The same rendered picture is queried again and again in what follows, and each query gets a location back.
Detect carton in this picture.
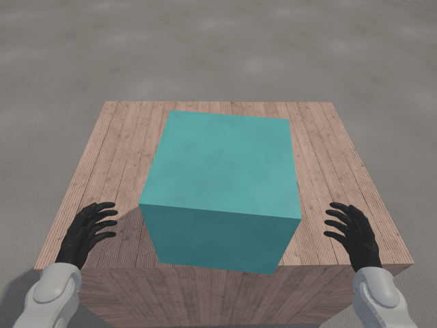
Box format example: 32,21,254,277
138,110,302,275

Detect right robot hand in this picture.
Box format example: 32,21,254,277
324,202,382,272

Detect left robot forearm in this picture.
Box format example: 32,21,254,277
12,262,82,328

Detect pedestal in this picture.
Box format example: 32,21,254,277
34,101,414,328

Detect right robot forearm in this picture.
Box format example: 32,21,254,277
352,266,418,328

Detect left robot hand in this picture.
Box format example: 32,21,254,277
55,202,118,270

